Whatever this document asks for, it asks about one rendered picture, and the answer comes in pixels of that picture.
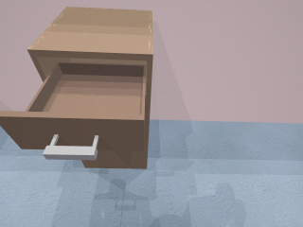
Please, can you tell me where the cabinet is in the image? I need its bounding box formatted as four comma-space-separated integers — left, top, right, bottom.
27, 7, 153, 169

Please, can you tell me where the handle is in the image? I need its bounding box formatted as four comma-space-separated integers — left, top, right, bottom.
43, 134, 99, 161

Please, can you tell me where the drawer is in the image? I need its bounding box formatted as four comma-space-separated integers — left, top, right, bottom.
0, 61, 146, 151

